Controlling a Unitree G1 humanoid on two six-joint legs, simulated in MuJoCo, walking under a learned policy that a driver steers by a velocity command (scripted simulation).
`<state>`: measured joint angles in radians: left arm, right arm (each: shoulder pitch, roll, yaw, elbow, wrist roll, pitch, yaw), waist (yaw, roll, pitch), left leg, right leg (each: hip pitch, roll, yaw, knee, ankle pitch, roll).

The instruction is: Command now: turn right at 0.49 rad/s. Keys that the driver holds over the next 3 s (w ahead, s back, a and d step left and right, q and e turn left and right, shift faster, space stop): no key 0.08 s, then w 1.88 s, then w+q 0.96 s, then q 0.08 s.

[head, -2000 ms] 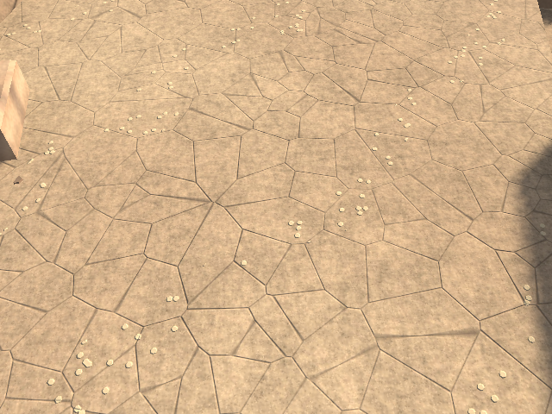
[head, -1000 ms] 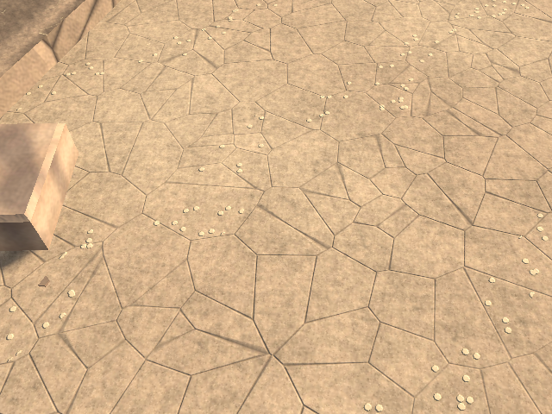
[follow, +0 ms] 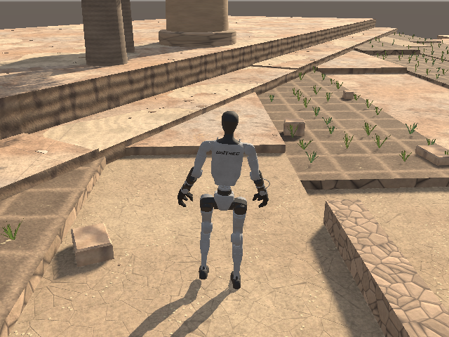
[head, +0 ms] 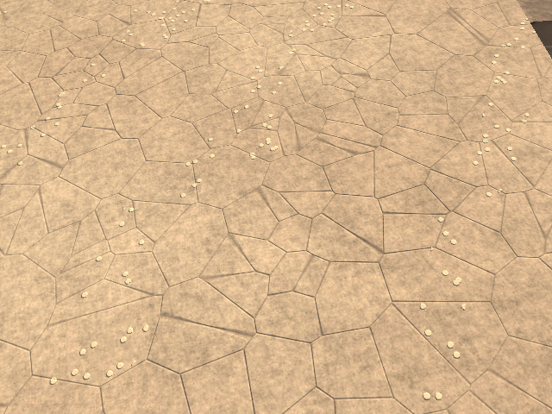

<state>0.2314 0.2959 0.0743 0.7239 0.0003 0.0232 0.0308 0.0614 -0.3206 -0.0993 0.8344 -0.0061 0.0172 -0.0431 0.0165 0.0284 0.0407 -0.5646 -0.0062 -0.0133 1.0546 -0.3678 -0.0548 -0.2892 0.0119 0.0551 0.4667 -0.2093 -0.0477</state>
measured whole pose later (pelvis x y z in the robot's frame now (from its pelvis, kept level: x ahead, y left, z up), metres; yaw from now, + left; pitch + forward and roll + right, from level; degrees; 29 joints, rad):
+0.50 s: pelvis +0.10 +0.02 +0.00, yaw -5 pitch +2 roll +0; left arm 0.17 0.30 0.07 0.73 -0.01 -0.05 -0.01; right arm 0.37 -0.25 -0.05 0.95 0.01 -0.07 0.00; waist -0.07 -0.04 0.00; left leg -0.02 0.00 0.00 0.26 -0.27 0.02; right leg -0.59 -0.06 0.01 0.82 -0.17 0.01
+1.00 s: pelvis +0.35 -0.07 +0.00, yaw -5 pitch +1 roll -1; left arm 0.36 0.26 0.06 0.84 0.00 -0.08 -0.01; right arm 0.11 -0.30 -0.06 0.83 0.00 -0.07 0.01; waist 0.05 0.05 0.02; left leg -0.69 0.14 -0.04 0.81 -0.01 -0.01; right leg -0.05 0.07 -0.05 0.21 -0.18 -0.06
